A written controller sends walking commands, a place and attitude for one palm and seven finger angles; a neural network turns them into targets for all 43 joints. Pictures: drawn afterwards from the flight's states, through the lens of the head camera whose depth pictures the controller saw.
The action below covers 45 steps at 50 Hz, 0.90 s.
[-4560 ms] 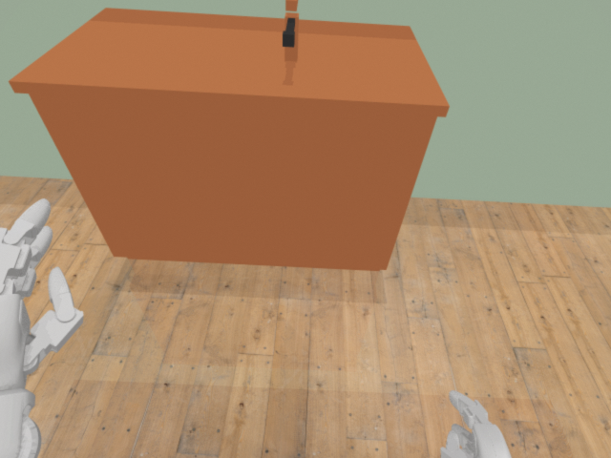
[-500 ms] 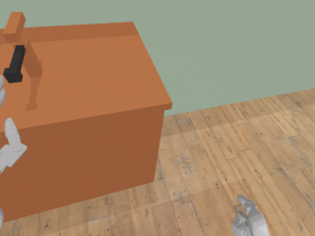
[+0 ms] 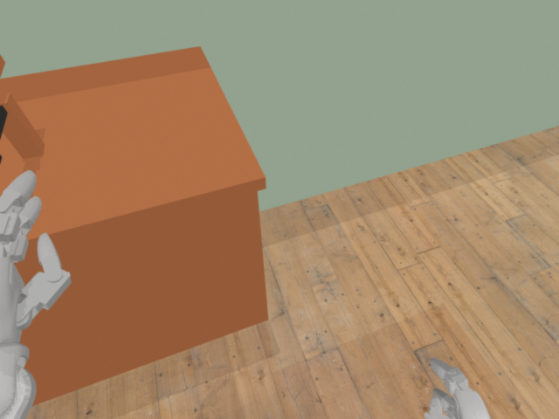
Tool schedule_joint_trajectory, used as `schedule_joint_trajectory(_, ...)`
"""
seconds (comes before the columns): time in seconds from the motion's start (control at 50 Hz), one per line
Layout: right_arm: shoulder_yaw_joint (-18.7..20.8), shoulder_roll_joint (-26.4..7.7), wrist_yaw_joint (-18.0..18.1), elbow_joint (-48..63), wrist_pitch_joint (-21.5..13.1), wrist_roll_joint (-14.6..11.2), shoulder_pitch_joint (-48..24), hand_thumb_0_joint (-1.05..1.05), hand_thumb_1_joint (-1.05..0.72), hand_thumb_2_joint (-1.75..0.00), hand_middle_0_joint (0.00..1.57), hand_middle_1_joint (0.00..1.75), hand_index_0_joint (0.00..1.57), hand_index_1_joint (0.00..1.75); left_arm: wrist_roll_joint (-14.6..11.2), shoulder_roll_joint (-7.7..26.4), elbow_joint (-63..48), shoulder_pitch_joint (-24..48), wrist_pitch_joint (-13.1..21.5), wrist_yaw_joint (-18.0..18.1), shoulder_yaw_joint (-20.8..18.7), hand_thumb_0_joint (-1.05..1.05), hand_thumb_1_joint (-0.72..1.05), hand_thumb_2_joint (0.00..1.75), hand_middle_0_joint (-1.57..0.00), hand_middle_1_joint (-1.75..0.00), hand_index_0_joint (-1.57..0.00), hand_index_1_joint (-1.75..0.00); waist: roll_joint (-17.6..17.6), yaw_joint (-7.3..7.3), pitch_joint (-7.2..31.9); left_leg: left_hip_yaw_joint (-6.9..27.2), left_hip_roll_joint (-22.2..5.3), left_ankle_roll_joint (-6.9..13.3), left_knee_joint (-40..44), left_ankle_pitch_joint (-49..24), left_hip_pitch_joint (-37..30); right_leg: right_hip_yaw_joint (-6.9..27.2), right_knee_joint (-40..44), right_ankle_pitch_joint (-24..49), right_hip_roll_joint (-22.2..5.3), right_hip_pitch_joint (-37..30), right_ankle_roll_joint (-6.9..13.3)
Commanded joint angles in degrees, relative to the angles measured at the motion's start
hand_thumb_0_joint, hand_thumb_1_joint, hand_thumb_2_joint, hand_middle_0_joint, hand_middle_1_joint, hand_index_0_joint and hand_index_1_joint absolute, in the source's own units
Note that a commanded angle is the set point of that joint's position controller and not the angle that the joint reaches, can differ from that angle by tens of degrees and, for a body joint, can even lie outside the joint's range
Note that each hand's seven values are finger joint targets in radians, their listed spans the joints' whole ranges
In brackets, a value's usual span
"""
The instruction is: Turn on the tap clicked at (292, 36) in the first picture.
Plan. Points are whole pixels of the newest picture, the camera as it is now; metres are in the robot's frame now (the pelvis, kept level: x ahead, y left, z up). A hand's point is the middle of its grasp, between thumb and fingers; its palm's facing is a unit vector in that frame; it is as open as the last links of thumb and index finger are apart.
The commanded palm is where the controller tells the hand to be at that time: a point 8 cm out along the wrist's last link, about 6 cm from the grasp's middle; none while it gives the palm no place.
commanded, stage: come to a stop and stand still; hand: left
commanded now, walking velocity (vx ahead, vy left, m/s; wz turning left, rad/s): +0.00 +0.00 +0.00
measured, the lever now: out of the picture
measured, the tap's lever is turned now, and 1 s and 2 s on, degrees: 0 0 0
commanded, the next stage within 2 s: look again from close up in 0.24 s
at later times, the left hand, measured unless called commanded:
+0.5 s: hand (43, 282) +0.23 +0.29 +0.14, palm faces +0.44 -0.82 -0.36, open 7.4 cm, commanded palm +0.17 +0.31 +0.18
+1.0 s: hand out of the picture +0.23 +0.33 +0.15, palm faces +0.42 -0.84 -0.35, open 7.4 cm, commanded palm +0.18 +0.37 +0.18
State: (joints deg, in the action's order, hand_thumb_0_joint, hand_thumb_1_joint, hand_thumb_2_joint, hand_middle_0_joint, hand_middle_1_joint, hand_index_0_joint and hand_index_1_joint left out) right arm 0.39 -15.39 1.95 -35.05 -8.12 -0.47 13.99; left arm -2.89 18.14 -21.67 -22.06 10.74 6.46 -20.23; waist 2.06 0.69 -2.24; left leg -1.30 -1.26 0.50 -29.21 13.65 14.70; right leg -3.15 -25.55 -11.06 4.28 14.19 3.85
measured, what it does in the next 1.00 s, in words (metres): shifts its weight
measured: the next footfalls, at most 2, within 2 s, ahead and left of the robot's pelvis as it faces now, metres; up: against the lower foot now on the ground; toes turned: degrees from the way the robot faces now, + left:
right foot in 1.56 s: +0.10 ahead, +0.04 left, +0.00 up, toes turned -1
left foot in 1.76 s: +0.21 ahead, +0.43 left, +0.00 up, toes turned +0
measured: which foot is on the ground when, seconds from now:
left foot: down 0.00-1.00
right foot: down 0.00-1.00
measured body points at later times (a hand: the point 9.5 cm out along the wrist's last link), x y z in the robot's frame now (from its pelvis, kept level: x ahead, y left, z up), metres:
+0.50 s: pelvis +0.02 +0.02 +0.01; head +0.05 +0.02 +0.46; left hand +0.20 +0.33 +0.16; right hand +0.22 -0.19 -0.08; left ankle +0.02 +0.12 -0.74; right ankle +0.03 -0.07 -0.74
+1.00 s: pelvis +0.03 +0.08 +0.00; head +0.06 +0.10 +0.45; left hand +0.21 +0.38 +0.17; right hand +0.22 -0.15 -0.07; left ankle +0.02 +0.12 -0.74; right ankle +0.03 -0.07 -0.74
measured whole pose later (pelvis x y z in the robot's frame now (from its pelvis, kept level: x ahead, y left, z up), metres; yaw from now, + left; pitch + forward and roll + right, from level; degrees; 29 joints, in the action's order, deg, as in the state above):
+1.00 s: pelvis +0.03 +0.08 +0.00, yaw +2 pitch +0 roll -2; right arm -0.3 -13.9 2.5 -32.0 -4.3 1.5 11.3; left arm -3.7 19.7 -28.4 -26.8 10.0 8.0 -19.3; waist -0.1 0.7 -3.2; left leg -1.4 5.0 6.5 -27.5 15.2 12.9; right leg -3.0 -24.4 -12.9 -1.8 11.8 -1.9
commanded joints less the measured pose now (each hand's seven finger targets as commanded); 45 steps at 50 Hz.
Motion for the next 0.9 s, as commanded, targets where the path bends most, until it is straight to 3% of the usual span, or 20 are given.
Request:
schedule_joint_trajectory(0.0,1.4,-4.3,1.2,10.4,-3.3,0.5,-7.9,0.00,-0.90,-0.90,0.20,0.30,0.20,0.30,0.6,14.5,-16.7,3.1,4.6,2.0,-7.8,0.00,0.90,0.90,-0.20,-0.30,-0.20,-0.30,0.3,0.58,3.4,2.4,-0.1,1.0,6.2,1.3,-2.8,9.7,13.5,-11.9,-8.7,0.7,-4.4)
schedule_joint_trajectory(0.02,1.3,-4.5,1.6,10.5,-3.1,1.0,-8.7,0.00,-0.90,-0.90,0.20,0.30,0.20,0.30,1.0,19.9,-21.6,6.3,5.6,2.8,-11.9,0.00,0.90,0.90,-0.20,-0.30,-0.20,-0.30,4.7,0.71,3.4,2.6,0.0,0.8,7.5,1.5,-1.9,9.1,12.9,-11.1,-8.4,-0.6,-4.0)
schedule_joint_trajectory(0.04,1.2,-3.9,1.7,10.7,-3.1,1.2,-8.3,0.00,-0.90,-0.90,0.20,0.30,0.20,0.30,1.0,17.4,-21.3,4.4,5.9,2.8,-10.6,0.00,0.90,0.90,-0.20,-0.30,-0.20,-0.30,6.4,0.38,4.2,3.0,-0.4,1.1,8.0,0.4,-1.4,8.2,12.0,-8.3,-8.1,-3.1,-3.5)
schedule_joint_trajectory(0.1,1.5,-4.3,1.5,11.2,-3.3,1.1,-7.6,0.00,-0.90,-0.90,0.20,0.30,0.20,0.30,0.5,17.2,-23.4,1.5,6.2,3.5,-11.2,0.00,0.90,0.90,-0.20,-0.30,-0.20,-0.30,9.8,0.34,8.4,3.0,-0.6,0.8,6.9,-5.3,-1.3,7.3,9.0,3.5,-7.5,-10.3,-3.1)
schedule_joint_trajectory(0.12,1.5,-4.2,1.4,11.3,-3.5,1.2,-7.7,0.00,-0.90,-0.90,0.20,0.30,0.20,0.30,0.3,17.6,-23.9,0.5,6.4,3.5,-11.9,0.00,0.90,0.90,-0.20,-0.30,-0.20,-0.30,9.3,0.29,9.6,3.2,-0.8,0.5,6.6,-6.4,-1.4,6.7,8.2,5.8,-7.7,-11.7,-3.0)
schedule_joint_trajectory(0.18,2.0,-4.6,1.1,11.0,-3.9,1.2,-6.9,0.00,-0.90,-0.90,0.20,0.30,0.20,0.30,-0.4,14.3,-21.0,-3.7,6.5,3.4,-10.4,0.00,0.90,0.90,-0.20,-0.30,-0.20,-0.30,4.5,0.09,11.4,2.8,-0.3,0.2,4.9,-8.6,-2.7,6.7,8.3,10.3,-8.0,-13.0,-2.9)
schedule_joint_trajectory(0.24,2.6,-5.0,0.9,10.0,-3.6,1.1,-6.1,0.00,-0.90,-0.90,0.20,0.30,0.20,0.30,-1.0,10.0,-14.3,-8.0,5.4,2.8,-7.6,0.00,0.90,0.90,-0.20,-0.30,-0.20,-0.30,-2.8,-0.31,10.0,2.9,-0.5,0.0,5.3,-8.5,-3.8,6.0,9.0,10.0,-7.5,-10.4,-3.2)
schedule_joint_trajectory(0.3,2.8,-5.2,0.9,9.0,-2.6,0.9,-6.6,0.00,-0.90,-0.90,0.20,0.30,0.20,0.30,-1.1,8.9,-9.4,-6.7,4.3,2.2,-6.1,0.00,0.90,0.90,-0.20,-0.30,-0.20,-0.30,-6.6,-0.74,6.6,3.1,-0.5,0.4,5.9,-6.2,-3.8,6.4,11.1,5.8,-7.0,-6.0,-3.8)
schedule_joint_trajectory(0.34,2.5,-5.0,1.2,8.8,-2.1,0.9,-6.9,0.00,-0.90,-0.90,0.20,0.30,0.20,0.30,-0.9,8.6,-8.1,-3.9,3.9,1.9,-4.7,0.00,0.90,0.90,-0.20,-0.30,-0.20,-0.30,-5.8,-0.83,4.6,3.4,-0.6,0.6,7.5,-5.1,-3.9,6.4,11.9,3.2,-6.6,-4.0,-3.9)
schedule_joint_trajectory(0.4,2.0,-4.6,1.4,9.1,-1.6,1.0,-7.3,0.00,-0.90,-0.90,0.20,0.30,0.20,0.30,-0.4,9.7,-10.3,1.4,3.7,1.7,-4.1,0.00,0.90,0.90,-0.20,-0.30,-0.20,-0.30,-5.2,-0.54,5.1,3.1,-0.4,0.9,8.7,-6.0,-4.7,5.8,12.1,4.2,-6.0,-5.2,-4.2)
schedule_joint_trajectory(0.42,1.7,-4.7,1.6,9.3,-1.5,1.1,-8.2,0.00,-0.90,-0.90,0.20,0.30,0.20,0.30,-0.2,11.2,-13.5,5.5,3.8,1.8,-4.3,0.00,0.90,0.90,-0.20,-0.30,-0.20,-0.30,-3.3,-0.51,5.1,3.0,0.0,0.7,9.2,-6.7,-5.3,5.6,12.0,4.8,-5.9,-5.1,-4.2)
schedule_joint_trajectory(0.5,1.0,-3.8,1.7,10.2,-1.6,1.6,-8.6,0.00,-0.90,-0.90,0.20,0.30,0.20,0.30,0.1,12.1,-19.7,8.8,3.9,2.4,-4.5,0.00,0.90,0.90,-0.20,-0.30,-0.20,-0.30,1.7,0.18,9.4,2.9,0.2,0.6,10.0,-13.1,-7.0,3.8,9.3,12.8,-5.4,-11.4,-3.8)
schedule_joint_trajectory(0.52,0.9,-3.7,1.7,10.3,-1.6,1.8,-8.9,0.00,-0.90,-0.90,0.20,0.30,0.20,0.30,0.2,13.7,-21.7,9.3,3.9,2.7,-5.9,0.00,0.90,0.90,-0.20,-0.30,-0.20,-0.30,3.9,0.24,10.4,3.1,0.2,0.3,10.0,-14.7,-7.2,3.7,8.7,13.8,-5.5,-12.3,-3.7)
schedule_joint_trajectory(0.6,0.9,-3.3,1.2,11.1,-1.1,1.9,-8.9,0.00,-0.90,-0.90,0.20,0.30,0.20,0.30,-0.3,12.2,-21.4,1.7,3.6,2.9,-6.4,0.00,0.90,0.90,-0.20,-0.30,-0.20,-0.30,3.8,0.44,12.8,3.1,0.0,-0.5,8.3,-21.8,-7.2,2.8,7.3,19.3,-5.6,-15.1,-3.2)
schedule_joint_trajectory(0.64,1.0,-3.3,0.9,11.4,-0.5,1.9,-8.4,0.00,-0.90,-0.90,0.20,0.30,0.20,0.30,-0.7,10.8,-19.6,-2.8,3.2,2.5,-6.2,0.00,0.90,0.90,-0.20,-0.30,-0.20,-0.30,2.0,0.37,12.5,3.3,-0.4,-1.2,8.4,-24.1,-6.9,2.2,6.8,19.8,-5.2,-14.6,-3.1)
schedule_joint_trajectory(0.7,1.4,-3.8,0.9,11.3,0.6,1.6,-8.2,0.00,-0.90,-0.90,0.20,0.30,0.20,0.30,-1.2,10.3,-15.8,-6.1,2.8,2.0,-6.7,0.00,0.90,0.90,-0.20,-0.30,-0.20,-0.30,-0.2,0.18,10.6,3.3,-0.8,-1.5,9.4,-22.3,-5.2,2.0,7.0,18.1,-4.9,-13.2,-3.4)
schedule_joint_trajectory(0.74,1.6,-4.4,0.9,11.4,1.1,1.5,-8.0,0.00,-0.90,-0.90,0.20,0.30,0.20,0.30,-1.3,9.6,-15.1,-5.5,2.6,1.7,-5.5,0.00,0.90,0.90,-0.20,-0.30,-0.20,-0.30,1.0,-0.13,9.2,3.6,-0.9,-1.9,10.2,-20.3,-4.2,1.7,6.5,15.2,-4.8,-11.7,-3.4)
schedule_joint_trajectory(0.8,2.0,-4.9,1.1,11.7,1.2,1.6,-8.3,0.00,-0.90,-0.90,0.20,0.30,0.20,0.30,-1.1,10.4,-15.3,-3.4,3.1,1.8,-5.4,0.00,0.90,0.90,-0.20,-0.30,-0.20,-0.30,0.1,-0.32,8.7,4.0,-0.6,-0.3,10.1,-10.0,-1.3,2.1,5.8,10.1,-6.0,-11.4,-3.0)
schedule_joint_trajectory(0.88,2.1,-5.3,1.1,12.3,0.7,1.7,-9.0,0.00,-0.90,-0.90,0.20,0.30,0.20,0.30,-0.8,11.8,-20.3,0.1,4.1,2.4,-5.2,0.00,0.90,0.90,-0.20,-0.30,-0.20,-0.30,2.3,-0.56,8.5,5.6,-0.4,0.5,8.9,-4.7,0.6,2.7,3.1,6.6,-7.1,-10.8,-2.2)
